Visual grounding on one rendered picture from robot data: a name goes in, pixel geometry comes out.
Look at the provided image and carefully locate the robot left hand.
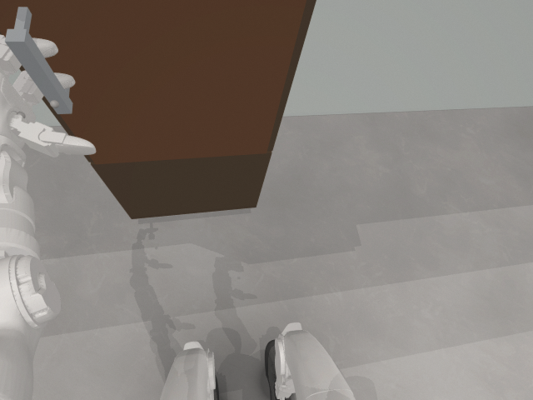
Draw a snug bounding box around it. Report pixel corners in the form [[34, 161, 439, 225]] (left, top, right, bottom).
[[0, 35, 96, 158]]

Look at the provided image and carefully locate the handle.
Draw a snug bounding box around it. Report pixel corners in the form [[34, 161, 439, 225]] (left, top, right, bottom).
[[5, 7, 72, 114]]

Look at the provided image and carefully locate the robot left upper arm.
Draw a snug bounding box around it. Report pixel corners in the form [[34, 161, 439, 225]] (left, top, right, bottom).
[[0, 254, 61, 400]]

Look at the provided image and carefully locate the cupboard door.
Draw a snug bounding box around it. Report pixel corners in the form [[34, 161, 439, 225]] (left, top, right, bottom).
[[0, 0, 306, 164]]

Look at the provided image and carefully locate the left robot forearm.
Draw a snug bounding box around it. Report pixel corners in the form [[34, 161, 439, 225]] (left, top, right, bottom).
[[0, 134, 41, 262]]

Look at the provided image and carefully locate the right robot shin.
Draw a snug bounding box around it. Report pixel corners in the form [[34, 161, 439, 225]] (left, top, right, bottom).
[[275, 322, 302, 399]]

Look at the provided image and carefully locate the right robot thigh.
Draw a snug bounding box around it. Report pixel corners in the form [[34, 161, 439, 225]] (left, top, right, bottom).
[[275, 330, 356, 400]]

